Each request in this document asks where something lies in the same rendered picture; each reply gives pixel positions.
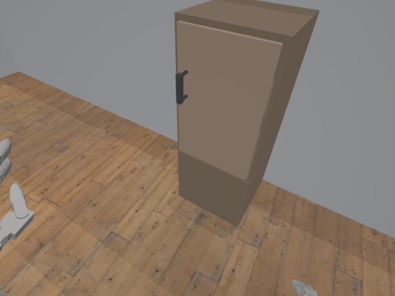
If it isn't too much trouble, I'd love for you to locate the robot left hand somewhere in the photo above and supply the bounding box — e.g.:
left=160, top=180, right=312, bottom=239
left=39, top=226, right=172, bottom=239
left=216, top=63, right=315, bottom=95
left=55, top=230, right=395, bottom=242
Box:
left=0, top=138, right=34, bottom=251

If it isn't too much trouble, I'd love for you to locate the handle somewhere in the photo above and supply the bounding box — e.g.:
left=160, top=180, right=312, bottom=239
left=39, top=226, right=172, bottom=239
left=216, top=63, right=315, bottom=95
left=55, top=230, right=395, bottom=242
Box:
left=175, top=70, right=188, bottom=105

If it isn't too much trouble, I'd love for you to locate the robot right hand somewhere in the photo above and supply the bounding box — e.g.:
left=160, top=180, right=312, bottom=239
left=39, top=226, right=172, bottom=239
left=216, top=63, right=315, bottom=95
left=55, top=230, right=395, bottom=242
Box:
left=291, top=279, right=317, bottom=296

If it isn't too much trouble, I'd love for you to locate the cupboard door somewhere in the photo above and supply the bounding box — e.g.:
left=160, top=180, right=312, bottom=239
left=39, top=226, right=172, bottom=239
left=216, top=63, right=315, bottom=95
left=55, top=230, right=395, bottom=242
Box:
left=177, top=20, right=283, bottom=180

